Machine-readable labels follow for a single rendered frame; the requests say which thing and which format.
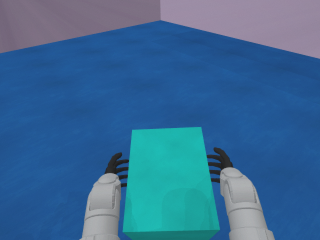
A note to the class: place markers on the left robot hand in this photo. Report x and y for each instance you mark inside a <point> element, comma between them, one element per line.
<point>113,163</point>

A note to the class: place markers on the right robot hand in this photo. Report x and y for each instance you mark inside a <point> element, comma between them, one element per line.
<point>223,158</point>

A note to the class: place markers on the right robot forearm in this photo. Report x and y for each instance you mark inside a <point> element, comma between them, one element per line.
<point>243,207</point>

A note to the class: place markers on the left robot forearm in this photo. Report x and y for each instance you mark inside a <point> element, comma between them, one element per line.
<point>102,214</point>

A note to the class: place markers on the carton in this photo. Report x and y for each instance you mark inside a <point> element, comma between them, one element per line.
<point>169,194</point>

